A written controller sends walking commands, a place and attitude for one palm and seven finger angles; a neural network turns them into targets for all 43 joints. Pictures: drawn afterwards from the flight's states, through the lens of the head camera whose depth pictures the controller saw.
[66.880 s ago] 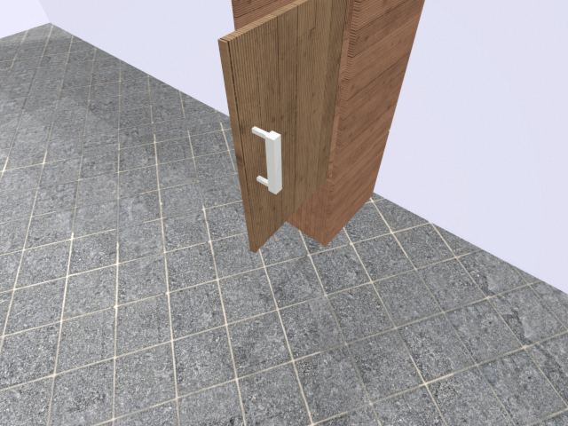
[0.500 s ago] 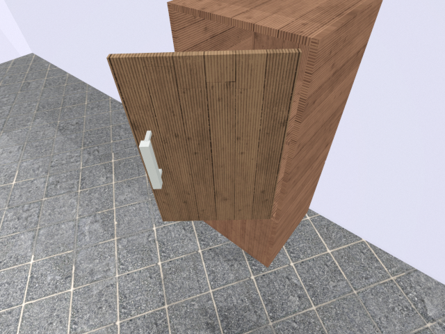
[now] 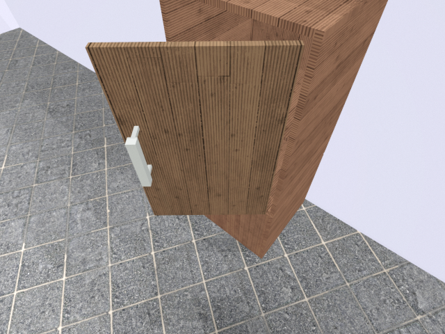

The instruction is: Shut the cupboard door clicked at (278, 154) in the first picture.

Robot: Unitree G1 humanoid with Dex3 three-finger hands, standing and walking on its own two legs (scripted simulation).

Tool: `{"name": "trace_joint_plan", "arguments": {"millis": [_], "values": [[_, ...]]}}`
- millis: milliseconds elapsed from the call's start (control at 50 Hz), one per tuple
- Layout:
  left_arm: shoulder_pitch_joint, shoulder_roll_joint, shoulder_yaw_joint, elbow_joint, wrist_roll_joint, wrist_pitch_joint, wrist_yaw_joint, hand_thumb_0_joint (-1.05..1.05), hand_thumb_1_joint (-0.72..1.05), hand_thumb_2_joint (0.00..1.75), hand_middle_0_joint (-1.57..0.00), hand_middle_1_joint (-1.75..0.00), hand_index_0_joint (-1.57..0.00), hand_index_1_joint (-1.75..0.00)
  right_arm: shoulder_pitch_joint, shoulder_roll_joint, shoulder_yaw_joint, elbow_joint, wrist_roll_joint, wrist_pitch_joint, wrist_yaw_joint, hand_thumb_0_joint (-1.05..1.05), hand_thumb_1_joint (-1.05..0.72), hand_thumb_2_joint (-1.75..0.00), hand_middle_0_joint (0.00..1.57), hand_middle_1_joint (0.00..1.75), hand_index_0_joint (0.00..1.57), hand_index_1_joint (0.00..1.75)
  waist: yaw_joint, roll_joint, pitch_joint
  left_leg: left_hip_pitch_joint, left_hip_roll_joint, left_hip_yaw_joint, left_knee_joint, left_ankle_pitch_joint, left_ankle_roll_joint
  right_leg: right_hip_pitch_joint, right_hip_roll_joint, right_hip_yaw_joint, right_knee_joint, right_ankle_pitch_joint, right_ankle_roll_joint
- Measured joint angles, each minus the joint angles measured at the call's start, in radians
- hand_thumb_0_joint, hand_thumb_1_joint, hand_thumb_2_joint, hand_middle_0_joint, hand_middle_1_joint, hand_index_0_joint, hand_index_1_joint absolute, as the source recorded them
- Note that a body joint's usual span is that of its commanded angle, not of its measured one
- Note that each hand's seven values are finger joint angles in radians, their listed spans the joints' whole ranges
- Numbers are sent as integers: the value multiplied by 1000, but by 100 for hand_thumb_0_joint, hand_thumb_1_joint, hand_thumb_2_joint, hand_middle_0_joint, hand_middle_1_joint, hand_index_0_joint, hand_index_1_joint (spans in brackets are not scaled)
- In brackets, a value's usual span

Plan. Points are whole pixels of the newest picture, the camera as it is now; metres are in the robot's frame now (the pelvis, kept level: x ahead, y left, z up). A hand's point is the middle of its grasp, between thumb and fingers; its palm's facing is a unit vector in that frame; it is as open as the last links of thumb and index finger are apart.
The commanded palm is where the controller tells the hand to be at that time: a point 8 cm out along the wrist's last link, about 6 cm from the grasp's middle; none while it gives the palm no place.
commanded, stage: look again from close up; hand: left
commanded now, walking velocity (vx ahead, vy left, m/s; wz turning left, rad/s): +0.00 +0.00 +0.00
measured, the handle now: (141, 157) +0.49 +0.23 -0.01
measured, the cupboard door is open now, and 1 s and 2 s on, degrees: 40 40 40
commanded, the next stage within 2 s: raise the hand and make a fist in 0.26 s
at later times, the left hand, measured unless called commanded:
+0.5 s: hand (111, 303) +0.18 +0.22 -0.06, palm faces +0.29 -0.94 -0.19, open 7.3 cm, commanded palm +0.12 +0.25 -0.07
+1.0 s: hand (116, 318) +0.15 +0.19 -0.04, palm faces -0.02 -1.00 -0.05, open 5.1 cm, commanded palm +0.12 +0.25 -0.05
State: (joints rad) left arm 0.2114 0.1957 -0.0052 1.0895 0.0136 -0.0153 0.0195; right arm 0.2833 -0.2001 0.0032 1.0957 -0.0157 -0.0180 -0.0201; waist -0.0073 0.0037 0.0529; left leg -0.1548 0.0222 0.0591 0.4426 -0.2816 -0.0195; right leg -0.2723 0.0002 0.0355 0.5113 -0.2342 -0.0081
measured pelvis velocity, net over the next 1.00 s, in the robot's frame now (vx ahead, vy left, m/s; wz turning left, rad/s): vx -0.07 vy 0.00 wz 0.10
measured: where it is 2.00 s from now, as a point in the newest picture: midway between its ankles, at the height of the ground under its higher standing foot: outside the picture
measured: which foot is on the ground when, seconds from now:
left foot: down 0.00-1.00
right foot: down 0.00-1.00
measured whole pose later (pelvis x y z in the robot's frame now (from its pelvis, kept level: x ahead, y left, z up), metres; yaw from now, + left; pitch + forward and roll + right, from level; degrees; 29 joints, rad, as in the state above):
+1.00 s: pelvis -0.07 +0.00 -0.11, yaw +6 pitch +13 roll -2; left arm 0.26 0.24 0.11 -0.01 -0.28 -0.40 -0.33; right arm 0.20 -0.22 0.05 0.52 0.03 -0.27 -0.07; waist 0.04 0.03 -0.11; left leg -0.97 0.00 -0.06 1.29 -0.55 -0.02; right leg -0.99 -0.03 -0.07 1.23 -0.47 -0.01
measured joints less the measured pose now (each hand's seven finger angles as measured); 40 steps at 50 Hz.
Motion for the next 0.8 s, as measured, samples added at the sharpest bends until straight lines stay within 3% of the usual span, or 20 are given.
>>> {"name": "trace_joint_plan", "arguments": {"millis": [380,400,440,480,520,580,660,720,800], "values": [[-59,20,12,-16,2,-7,12,0,90,90,-20,-30,-20,-30,-86,0,-6,-9,0,0,-2,0,-91,-90,20,29,20,30,5,4,-12,30,18,-1,-3,-18,-9,41,15,-9,-23,-15,-6],[-21,15,82,-166,-22,38,-5,0,90,90,-20,-30,-20,-30,-73,2,-11,-51,-1,-17,-22,0,-91,-90,20,29,21,30,8,-3,13,5,21,3,59,-27,-1,37,15,-11,1,-21,-5],[81,34,102,-487,-78,-16,22,1,90,90,-20,-31,-21,-31,-29,-4,0,-138,33,-106,-75,1,-91,-90,20,29,21,30,15,-23,23,-43,11,-6,164,-65,0,-24,3,-18,130,-70,-7],[133,26,105,-702,-124,-61,42,1,90,90,-21,-31,-21,-32,12,-23,-20,-200,45,-179,-71,1,-91,-90,20,29,21,30,6,-5,-23,-71,3,-34,193,-126,-12,-50,-11,-48,177,-126,-4],[133,0,111,-823,-160,-129,27,1,90,90,-22,-33,-22,-33,17,-39,-41,-254,44,-227,-59,1,-91,-90,20,29,20,30,-2,16,-70,-134,-9,-54,246,-129,-1,-96,-25,-67,212,-130,-1],[105,-33,132,-869,-204,-314,-65,1,91,90,-25,-36,-25,-36,-26,-43,-56,-332,32,-275,-36,1,-91,-90,20,29,20,30,-11,12,-134,-270,-21,-56,333,-141,0,-231,-39,-66,300,-148,1],[72,-48,150,-811,-247,-557,-272,0,90,90,-31,-43,-31,-43,-93,-31,-58,-440,18,-301,-1,1,-91,-90,20,29,20,30,4,-51,-158,-480,-21,-46,498,-179,-9,-450,-41,-52,469,-181,-9],[92,-28,154,-790,-246,-590,-381,0,90,90,-36,-48,-36,-48,-114,-46,-55,-524,18,-297,7,1,-91,-90,20,29,20,30,23,-73,-158,-618,-15,-57,629,-218,-12,-580,-36,-60,582,-206,-15],[144,9,164,-868,-270,-540,-377,1,89,90,-43,-56,-43,-56,-131,-63,-49,-581,21,-286,-8,1,-91,-90,20,29,21,30,48,-54,-150,-741,-11,-87,770,-255,-13,-679,-35,-86,688,-234,-18]]}}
